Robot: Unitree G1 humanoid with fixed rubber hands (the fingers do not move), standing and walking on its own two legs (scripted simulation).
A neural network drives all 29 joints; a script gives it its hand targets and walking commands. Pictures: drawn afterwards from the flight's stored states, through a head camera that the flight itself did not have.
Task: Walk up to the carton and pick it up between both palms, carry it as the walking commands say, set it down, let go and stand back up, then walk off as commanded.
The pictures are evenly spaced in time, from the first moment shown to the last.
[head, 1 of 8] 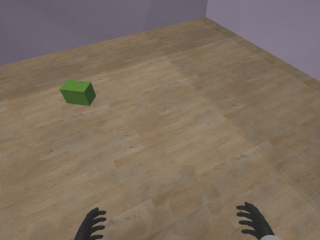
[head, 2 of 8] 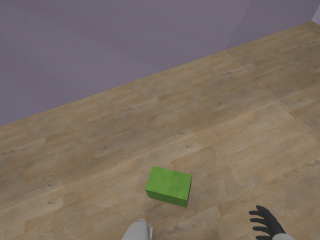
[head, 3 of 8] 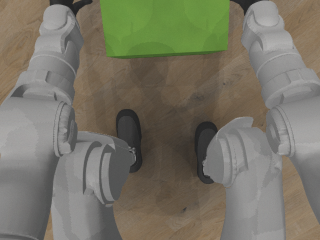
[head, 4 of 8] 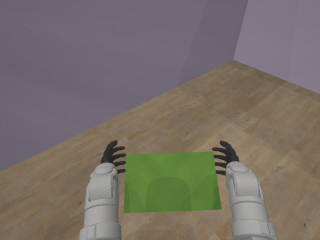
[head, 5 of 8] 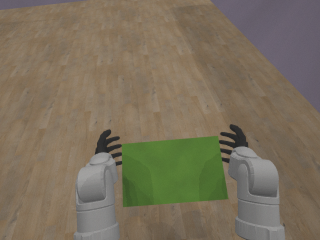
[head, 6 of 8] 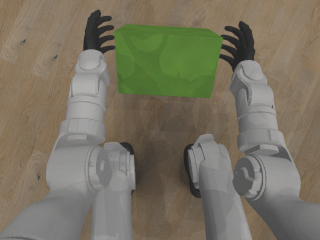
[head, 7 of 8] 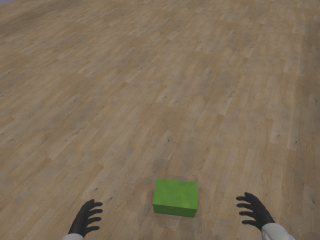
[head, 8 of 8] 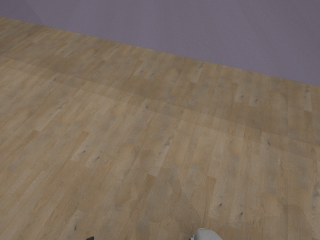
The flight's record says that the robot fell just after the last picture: no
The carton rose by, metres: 0.66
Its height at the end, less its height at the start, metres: +0.00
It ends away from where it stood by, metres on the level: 0.58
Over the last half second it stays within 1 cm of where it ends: yes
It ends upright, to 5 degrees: yes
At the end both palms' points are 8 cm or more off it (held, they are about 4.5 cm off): yes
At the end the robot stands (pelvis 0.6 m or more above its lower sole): yes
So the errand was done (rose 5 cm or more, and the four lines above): yes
